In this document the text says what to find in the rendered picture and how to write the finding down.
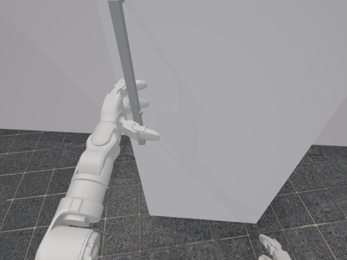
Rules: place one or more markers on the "left robot hand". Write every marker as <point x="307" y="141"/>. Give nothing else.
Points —
<point x="114" y="107"/>

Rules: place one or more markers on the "left robot forearm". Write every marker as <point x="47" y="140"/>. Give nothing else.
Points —
<point x="82" y="204"/>

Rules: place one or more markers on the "handle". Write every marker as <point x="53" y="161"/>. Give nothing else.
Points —
<point x="118" y="20"/>

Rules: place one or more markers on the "fridge door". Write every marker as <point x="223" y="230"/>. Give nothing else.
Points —
<point x="239" y="90"/>

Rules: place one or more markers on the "right robot hand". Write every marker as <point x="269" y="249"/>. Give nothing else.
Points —
<point x="274" y="248"/>

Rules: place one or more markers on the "left robot upper arm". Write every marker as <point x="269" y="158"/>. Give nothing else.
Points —
<point x="70" y="243"/>

